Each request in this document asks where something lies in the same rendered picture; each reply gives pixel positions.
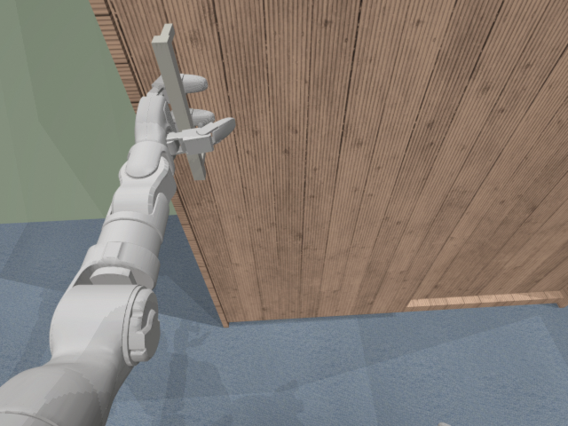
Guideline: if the handle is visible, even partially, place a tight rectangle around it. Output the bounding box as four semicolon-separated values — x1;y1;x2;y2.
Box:
151;23;206;180

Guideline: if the wardrobe door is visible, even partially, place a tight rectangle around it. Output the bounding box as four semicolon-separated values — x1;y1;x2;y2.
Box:
107;0;568;322
412;50;568;299

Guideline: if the left robot hand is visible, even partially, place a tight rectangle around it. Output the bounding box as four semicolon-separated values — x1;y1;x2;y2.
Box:
135;74;236;161

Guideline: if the robot left upper arm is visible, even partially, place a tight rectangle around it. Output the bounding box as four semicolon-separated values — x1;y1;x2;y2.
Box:
0;285;161;426

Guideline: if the robot left forearm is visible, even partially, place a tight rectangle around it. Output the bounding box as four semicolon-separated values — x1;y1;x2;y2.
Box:
49;141;177;355

